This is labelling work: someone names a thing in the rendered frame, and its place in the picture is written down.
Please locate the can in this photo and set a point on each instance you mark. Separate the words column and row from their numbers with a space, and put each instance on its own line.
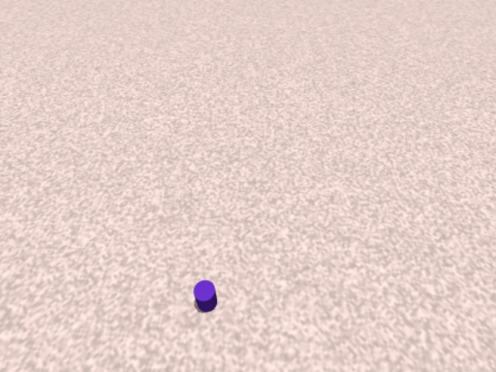
column 205, row 295

